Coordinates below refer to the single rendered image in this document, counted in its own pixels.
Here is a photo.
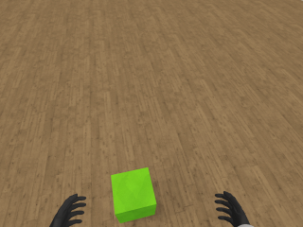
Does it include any carton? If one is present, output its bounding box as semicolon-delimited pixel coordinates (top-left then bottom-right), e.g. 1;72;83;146
111;167;157;223

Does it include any robot left hand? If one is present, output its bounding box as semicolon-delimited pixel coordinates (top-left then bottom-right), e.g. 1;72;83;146
49;193;86;227

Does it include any robot right hand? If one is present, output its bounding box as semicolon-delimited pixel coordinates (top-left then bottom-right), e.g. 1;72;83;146
215;191;251;227

